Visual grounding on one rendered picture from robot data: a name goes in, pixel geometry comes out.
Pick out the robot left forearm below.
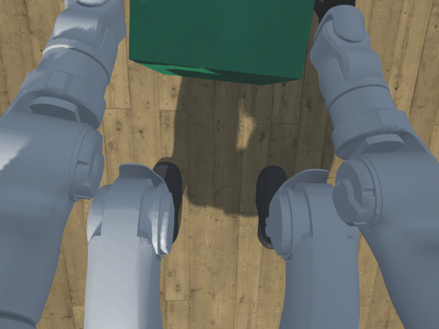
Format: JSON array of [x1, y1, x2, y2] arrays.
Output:
[[0, 0, 127, 130]]

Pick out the right robot upper arm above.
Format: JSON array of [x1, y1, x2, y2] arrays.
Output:
[[332, 150, 439, 329]]

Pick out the left robot upper arm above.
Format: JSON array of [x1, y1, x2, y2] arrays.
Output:
[[0, 110, 104, 329]]

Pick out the robot thigh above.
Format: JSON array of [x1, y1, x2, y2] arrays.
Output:
[[272, 183, 360, 329], [84, 178, 175, 329]]

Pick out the carton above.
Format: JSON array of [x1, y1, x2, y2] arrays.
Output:
[[129, 0, 315, 86]]

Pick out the right robot hand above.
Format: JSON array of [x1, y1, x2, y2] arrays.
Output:
[[314, 0, 355, 24]]

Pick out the robot left thigh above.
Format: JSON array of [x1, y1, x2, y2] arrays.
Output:
[[84, 178, 175, 329]]

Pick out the robot right forearm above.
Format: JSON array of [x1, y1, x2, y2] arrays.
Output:
[[309, 5, 439, 163]]

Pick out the robot right thigh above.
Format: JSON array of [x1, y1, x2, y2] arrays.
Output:
[[272, 183, 360, 329]]

